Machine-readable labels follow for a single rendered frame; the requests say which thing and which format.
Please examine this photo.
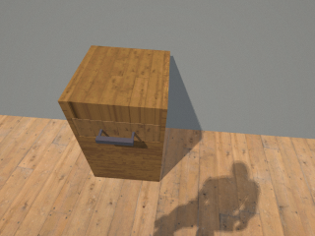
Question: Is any drawer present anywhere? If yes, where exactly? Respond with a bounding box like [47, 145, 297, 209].
[72, 118, 160, 143]

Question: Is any cabinet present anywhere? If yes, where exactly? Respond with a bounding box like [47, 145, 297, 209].
[58, 45, 170, 182]

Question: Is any handle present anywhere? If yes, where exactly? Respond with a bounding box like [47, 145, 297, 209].
[95, 129, 135, 147]

